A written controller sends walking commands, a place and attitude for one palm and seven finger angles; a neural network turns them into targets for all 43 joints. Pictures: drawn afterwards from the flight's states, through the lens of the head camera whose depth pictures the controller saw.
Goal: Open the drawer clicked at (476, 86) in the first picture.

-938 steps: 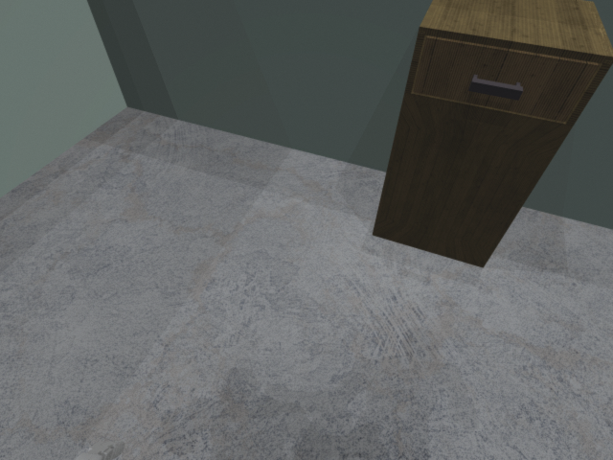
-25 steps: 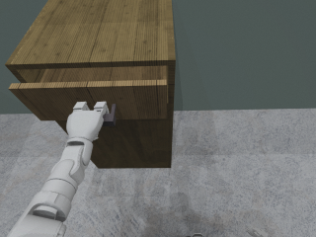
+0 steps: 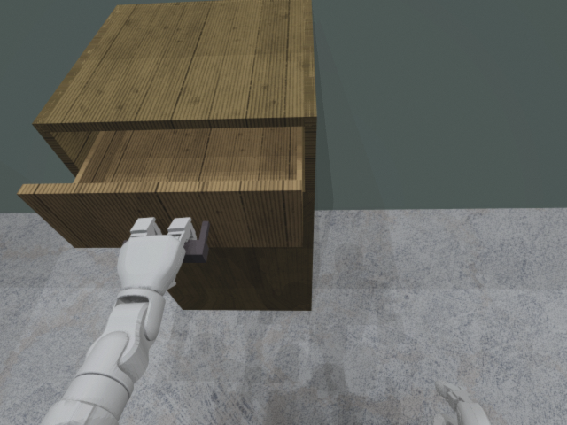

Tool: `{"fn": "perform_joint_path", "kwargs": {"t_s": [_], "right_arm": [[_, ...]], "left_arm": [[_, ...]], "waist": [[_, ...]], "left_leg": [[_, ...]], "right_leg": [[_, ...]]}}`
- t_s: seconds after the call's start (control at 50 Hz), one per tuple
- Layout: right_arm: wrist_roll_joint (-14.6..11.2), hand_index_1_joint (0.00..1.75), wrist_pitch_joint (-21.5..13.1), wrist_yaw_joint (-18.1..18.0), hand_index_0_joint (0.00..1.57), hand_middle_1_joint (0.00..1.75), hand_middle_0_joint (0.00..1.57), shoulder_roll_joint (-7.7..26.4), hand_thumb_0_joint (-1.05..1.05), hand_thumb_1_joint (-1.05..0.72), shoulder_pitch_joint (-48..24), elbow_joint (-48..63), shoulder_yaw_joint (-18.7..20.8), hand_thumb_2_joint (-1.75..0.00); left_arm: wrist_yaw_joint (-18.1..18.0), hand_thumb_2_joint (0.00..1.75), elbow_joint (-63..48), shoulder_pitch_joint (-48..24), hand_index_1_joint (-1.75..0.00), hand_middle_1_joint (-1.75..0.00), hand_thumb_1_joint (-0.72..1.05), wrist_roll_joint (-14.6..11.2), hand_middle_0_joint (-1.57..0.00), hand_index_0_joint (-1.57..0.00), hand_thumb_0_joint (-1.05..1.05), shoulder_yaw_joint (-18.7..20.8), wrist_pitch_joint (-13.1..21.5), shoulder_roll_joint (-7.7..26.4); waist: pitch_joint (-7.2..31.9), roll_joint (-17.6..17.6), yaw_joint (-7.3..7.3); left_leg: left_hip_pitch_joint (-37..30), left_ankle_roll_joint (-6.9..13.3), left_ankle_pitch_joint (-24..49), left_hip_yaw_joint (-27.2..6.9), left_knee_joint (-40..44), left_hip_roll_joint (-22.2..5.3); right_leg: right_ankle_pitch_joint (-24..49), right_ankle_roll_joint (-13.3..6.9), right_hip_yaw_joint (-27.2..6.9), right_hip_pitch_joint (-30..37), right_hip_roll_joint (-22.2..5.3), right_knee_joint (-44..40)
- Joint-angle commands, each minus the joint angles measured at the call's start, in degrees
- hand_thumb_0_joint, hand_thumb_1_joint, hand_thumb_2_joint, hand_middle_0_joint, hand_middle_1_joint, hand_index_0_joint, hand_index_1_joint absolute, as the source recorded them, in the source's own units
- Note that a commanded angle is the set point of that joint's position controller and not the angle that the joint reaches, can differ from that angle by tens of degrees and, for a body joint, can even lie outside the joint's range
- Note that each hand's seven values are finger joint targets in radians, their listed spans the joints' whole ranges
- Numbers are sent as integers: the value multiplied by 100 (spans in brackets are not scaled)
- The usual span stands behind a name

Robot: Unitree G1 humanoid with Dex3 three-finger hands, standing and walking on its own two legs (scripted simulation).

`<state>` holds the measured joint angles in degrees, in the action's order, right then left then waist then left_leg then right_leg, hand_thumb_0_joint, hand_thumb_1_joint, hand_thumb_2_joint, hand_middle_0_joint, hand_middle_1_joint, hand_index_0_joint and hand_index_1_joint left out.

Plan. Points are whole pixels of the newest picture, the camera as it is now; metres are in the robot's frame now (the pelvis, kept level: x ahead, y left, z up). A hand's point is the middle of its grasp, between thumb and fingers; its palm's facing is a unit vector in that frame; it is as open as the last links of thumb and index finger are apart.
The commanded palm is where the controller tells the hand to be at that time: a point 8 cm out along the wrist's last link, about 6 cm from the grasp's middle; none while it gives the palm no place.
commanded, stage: pull the drawer open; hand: left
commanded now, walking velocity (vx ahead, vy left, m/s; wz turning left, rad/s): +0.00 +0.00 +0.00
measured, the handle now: (168, 239) +0.38 +0.22 +0.01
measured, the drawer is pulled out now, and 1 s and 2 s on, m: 0.13 0.25 0.30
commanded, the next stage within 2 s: open the thumb to release the handle in 1.56 s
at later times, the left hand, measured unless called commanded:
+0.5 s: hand (159, 309) +0.27 +0.21 -0.01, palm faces -0.02 -0.06 -1.00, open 5.8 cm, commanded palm +0.24 +0.21 +0.05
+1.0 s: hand (149, 354) +0.21 +0.20 -0.01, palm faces -0.02 -0.09 -1.00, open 5.9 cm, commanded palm +0.17 +0.21 +0.05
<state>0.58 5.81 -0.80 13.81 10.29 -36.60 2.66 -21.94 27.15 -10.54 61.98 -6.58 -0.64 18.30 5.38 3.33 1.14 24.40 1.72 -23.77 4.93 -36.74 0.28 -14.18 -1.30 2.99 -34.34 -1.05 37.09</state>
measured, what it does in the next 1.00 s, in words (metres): stands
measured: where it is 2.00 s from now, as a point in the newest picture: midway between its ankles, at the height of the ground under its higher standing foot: outside the picture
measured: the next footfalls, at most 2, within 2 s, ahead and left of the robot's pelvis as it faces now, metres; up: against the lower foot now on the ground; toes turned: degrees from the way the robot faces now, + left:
none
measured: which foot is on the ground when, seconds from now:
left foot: down 0.00-1.00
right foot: down 0.00-1.00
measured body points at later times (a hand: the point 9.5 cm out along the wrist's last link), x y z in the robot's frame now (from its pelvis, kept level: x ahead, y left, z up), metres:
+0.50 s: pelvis +0.00 -0.01 +0.00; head +0.04 -0.04 +0.45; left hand +0.27 +0.21 +0.04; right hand +0.17 -0.24 -0.12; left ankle -0.06 +0.09 -0.72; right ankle +0.04 -0.11 -0.72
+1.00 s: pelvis +0.00 -0.01 -0.01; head +0.04 -0.04 +0.44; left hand +0.21 +0.21 +0.05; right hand +0.21 -0.23 -0.11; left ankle -0.06 +0.09 -0.72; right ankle +0.04 -0.11 -0.72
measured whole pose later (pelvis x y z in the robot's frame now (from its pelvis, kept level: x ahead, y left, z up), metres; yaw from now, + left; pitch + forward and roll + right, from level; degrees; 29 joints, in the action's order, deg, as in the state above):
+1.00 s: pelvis +0.00 -0.01 -0.01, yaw +0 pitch +9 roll +1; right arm 2.4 3.2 0.3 12.8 6.3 -34.6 1.4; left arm -24.0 0.2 20.1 62.6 -6.7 -1.1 17.6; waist 4.6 3.1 4.1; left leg 22.0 0.8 -26.0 5.1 -39.5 -0.4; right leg -16.9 -2.1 2.8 -32.9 -0.4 41.2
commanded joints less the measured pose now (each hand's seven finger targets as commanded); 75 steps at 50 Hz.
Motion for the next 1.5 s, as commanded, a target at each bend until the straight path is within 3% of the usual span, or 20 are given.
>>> {"fn": "perform_joint_path", "kwargs": {"t_s": [0.0, 0.02, 0.08, 0.16, 0.32, 0.34, 0.38, 0.52, 0.58, 0.62, 0.78, 0.92, 0.98, 1.06, 1.14, 1.2, 1.24, 1.3, 1.4, 1.48], "right_arm": [[-12, 30, -270, -39, 20, 30, 20, 696, 0, -90, -307, 738, 242, -90], [-12, 30, -268, -45, 20, 30, 20, 718, 0, -90, -342, 707, 232, -90], [1, 30, -310, -41, 20, 30, 20, 681, 0, -90, -366, 725, 238, -90], [-5, 30, -340, -41, 20, 30, 20, 663, 0, -90, -465, 745, 216, -90], [20, 30, -396, -72, 20, 30, 20, 659, 0, -90, -607, 800, 178, -90], [32, 30, -407, -71, 20, 30, 20, 629, 0, -90, -640, 822, 173, -90], [40, 30, -417, -66, 20, 30, 20, 618, 0, -90, -650, 802, 161, -90], [63, 30, -451, -40, 20, 30, 20, 588, 0, -90, -800, 919, 142, -90], [85, 30, -475, -4, 20, 30, 20, 559, 0, -90, -800, 922, 140, -90], [83, 30, -472, -3, 20, 30, 20, 577, 0, -90, -857, 952, 136, -90], [128, 30, -513, 52, 20, 30, 20, 506, 0, -90, -930, 1000, 117, -90], [160, 30, -531, 89, 20, 30, 20, 484, 0, -90, -1018, 1091, 78, -90], [190, 30, -538, 114, 20, 30, 20, 464, 0, -90, -1049, 1109, 54, -90], [181, 30, -526, 101, 20, 30, 20, 446, 0, -90, -1069, 1104, 55, -90], [235, 30, -534, 146, 20, 30, 20, 441, 0, -90, -1071, 1137, 49, -90], [214, 30, -535, 152, 20, 30, 20, 441, 0, -90, -1082, 1163, 56, -90], [236, 30, -549, 175, 20, 30, 20, 422, 0, -90, -1073, 1214, 32, -90], [218, 30, -520, 162, 20, 30, 20, 440, 0, -90, -1103, 1227, 21, -90], [234, 30, -516, 181, 20, 30, 20, 456, 0, -90, -1084, 1279, 23, -90], [243, 30, -536, 216, 20, 30, 20, 460, 0, -90, -1040, 1346, 8, -90]], "left_arm": [[-335, 90, -1390, -769, -135, -135, 90, -57, -40, -40, 0, 564, 8, 873], [-358, 90, -1372, -796, -135, -135, 90, -25, -40, -40, 0, 674, -11, 1012], [-407, 90, -1621, -613, -135, -135, 90, -6, -40, -40, 0, 577, -43, 898], [-394, 90, -1754, -340, -135, -135, 90, -44, -40, -40, 0, 415, -113, 705], [-349, 90, -2064, 23, -135, -135, 90, -58, -40, -40, 0, 510, -107, 801], [-354, 90, -2156, 123, -135, -135, 90, -44, -40, -40, 0, 483, -98, 773], [-351, 90, -2159, 188, -135, -135, 90, -41, -40, -40, 0, 415, -99, 683], [-345, 90, -2599, 983, -135, -135, 90, -30, -40, -40, 0, 526, -77, 700], [-360, 90, -2818, 1246, -135, -135, 90, -51, -40, -40, 0, 391, -83, 527], [-371, 90, -2923, 1418, -135, -135, 90, -31, -40, -40, 0, 575, -86, 707], [-442, 90, -3492, 2033, -135, -135, 90, 13, -40, -40, 0, 374, -91, 477], [-529, 90, -3980, 2995, -135, -135, 90, -5, -40, -40, 0, 648, -27, 665], [-582, 90, -4132, 3221, -135, -135, 90, 14, -40, -40, 0, 576, 6, 575], [-661, 90, -4208, 3532, -135, -135, 90, 6, -40, -40, 0, 858, 51, 778], [-723, 90, -4412, 3597, -135, -135, 90, 58, -40, -40, 0, 602, 57, 564], [-738, 90, -4485, 3825, -135, -135, 90, 26, -40, -40, 0, 735, 71, 664], [-736, 90, -4543, 4195, -135, -135, 90, -23, -40, -40, 0, 625, 74, 536], [-738, 90, -4587, 4287, -135, -135, 90, -47, -40, -40, 0, 801, 96, 703], [-780, 90, -4699, 4356, -135, -135, 90, -21, -40, -40, 0, 791, 99, 696], [-813, 90, -4827, 4934, -135, -135, 90, -89, -40, -40, 0, 759, 139, 626]], "waist": [[1685, -379, 142], [1662, -393, 134], [1764, -279, 176], [1566, -326, 152], [1482, -457, 227], [1518, -291, 264], [1395, -436, 231], [1420, -339, 356], [1357, -446, 315], [1360, -478, 359], [1267, -346, 360], [1235, -368, 460], [1082, -355, 438], [1118, -383, 475], [1063, -301, 422], [1104, -297, 470], [1080, -396, 493], [953, -486, 489], [885, -307, 482], [1019, -301, 553]], "left_leg": [[38, -142, 2545, -279, 399, 89], [37, -153, 2433, -287, 401, 92], [-66, -167, 2511, -290, 398, 86], [-88, -176, 2440, -314, 412, 85], [-59, -162, 2163, -297, 467, 114], [-87, -160, 2145, -289, 470, 118], [-43, -157, 2125, -286, 456, 118], [-63, -175, 2204, -305, 427, 127], [-95, -161, 2264, -293, 366, 116], [-63, -166, 2222, -307, 366, 120], [-143, -179, 2297, -328, 244, 108], [-67, -197, 2257, -341, 166, 114], [-2, -170, 2105, -341, 107, 114], [68, -178, 1975, -352, 57, 129], [5, -181, 1996, -377, -51, 106], [60, -184, 1945, -398, -77, 102], [62, -172, 2019, -402, -123, 101], [238, -148, 1745, -388, -129, 120], [284, -147, 1552, -406, -168, 120], [288, -153, 1779, -406, -240, 107]], "right_leg": [[1859, -127, -203, 2026, 136, -96], [1732, -133, -213, 1992, 149, -107], [1711, -142, -206, 2001, 146, -87], [1584, -137, -160, 1901, 152, -114], [1428, -138, -219, 2022, 148, -157], [1413, -138, -228, 2017, 137, -147], [1415, -132, -220, 1974, 142, -149], [1464, -146, -267, 2042, 158, -101], [1567, -125, -250, 1986, 150, -89], [1529, -134, -288, 2027, 165, -79], [1517, -131, -282, 1822, 168, 11], [1601, -146, -366, 1856, 183, 88], [1493, -136, -357, 1698, 171, 122], [1467, -147, -420, 1708, 184, 166], [1253, -152, -389, 1426, 199, 228], [1181, -155, -375, 1427, 206, 266], [1267, -145, -407, 1423, 194, 292], [1156, -140, -422, 1411, 189, 276], [887, -163, -457, 1241, 196, 297], [1040, -161, -483, 1267, 194, 391]]}}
